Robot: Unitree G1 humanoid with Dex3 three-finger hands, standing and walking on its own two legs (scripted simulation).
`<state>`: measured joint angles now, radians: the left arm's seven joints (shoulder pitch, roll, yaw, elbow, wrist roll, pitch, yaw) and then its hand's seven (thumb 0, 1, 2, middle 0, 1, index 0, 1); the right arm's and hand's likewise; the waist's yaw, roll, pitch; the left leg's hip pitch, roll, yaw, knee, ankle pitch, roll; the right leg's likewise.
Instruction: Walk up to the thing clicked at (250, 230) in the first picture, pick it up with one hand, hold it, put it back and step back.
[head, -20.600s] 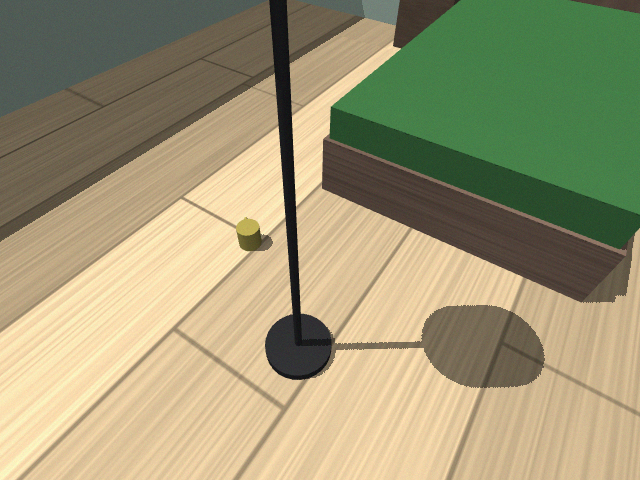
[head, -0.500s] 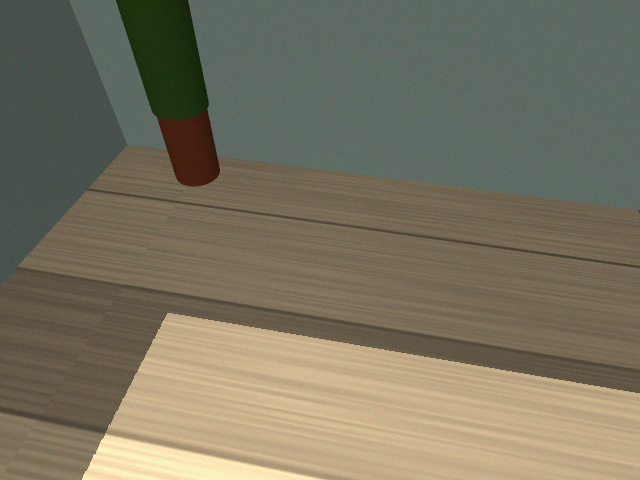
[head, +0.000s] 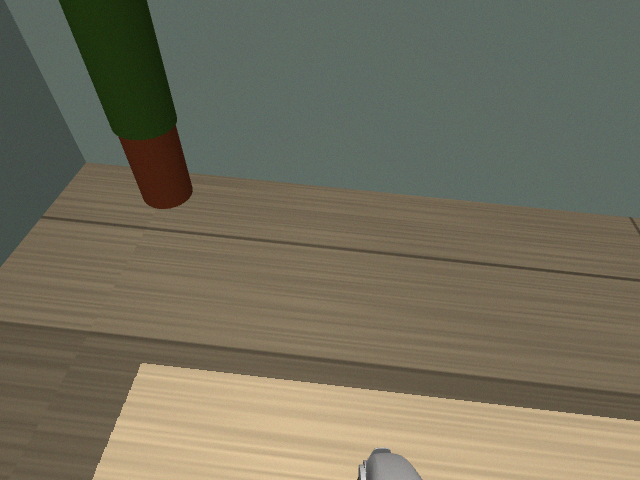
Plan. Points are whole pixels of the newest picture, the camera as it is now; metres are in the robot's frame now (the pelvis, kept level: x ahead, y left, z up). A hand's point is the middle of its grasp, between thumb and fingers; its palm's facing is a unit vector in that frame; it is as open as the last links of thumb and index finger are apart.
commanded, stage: walk up
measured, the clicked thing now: out of the picture -0.45 -0.98 -0.72
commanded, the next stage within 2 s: none
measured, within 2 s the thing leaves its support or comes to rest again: neither
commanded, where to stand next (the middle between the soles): +0.74 -0.04 m, yaw +0 degrees
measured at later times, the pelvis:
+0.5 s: pelvis +0.24 -0.05 +0.00, yaw +0 degrees
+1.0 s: pelvis +0.44 -0.04 -0.01, yaw -8 degrees
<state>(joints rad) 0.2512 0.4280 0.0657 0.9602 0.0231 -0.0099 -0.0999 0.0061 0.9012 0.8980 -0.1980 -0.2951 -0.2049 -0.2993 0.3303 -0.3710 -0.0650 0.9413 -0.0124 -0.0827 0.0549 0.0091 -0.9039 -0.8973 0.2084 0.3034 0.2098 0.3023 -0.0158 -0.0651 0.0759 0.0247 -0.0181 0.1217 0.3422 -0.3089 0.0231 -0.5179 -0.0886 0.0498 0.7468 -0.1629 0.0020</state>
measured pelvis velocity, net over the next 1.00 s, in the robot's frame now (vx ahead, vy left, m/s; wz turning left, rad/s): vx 0.44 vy -0.04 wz -0.14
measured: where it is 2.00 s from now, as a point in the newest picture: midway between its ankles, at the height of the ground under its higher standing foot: (298, 331)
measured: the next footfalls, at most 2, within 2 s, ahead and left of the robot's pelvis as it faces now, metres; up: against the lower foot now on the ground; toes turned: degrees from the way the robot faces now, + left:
right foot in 0.12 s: +0.25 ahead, -0.15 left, +0.00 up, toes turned -4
left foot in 0.60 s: +0.45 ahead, +0.10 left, +0.00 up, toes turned +5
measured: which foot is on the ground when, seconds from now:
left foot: down 0.00-0.18, up 0.20-0.58, down 0.60-1.00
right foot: up 0.00-0.10, down 0.12-0.64, up 0.66-1.00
